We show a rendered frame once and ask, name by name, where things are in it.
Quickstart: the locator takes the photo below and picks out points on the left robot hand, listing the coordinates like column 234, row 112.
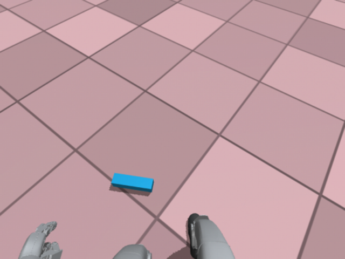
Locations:
column 35, row 243

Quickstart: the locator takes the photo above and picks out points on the right robot foot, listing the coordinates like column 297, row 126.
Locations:
column 193, row 251

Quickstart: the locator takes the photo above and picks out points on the carton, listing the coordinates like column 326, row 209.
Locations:
column 132, row 182

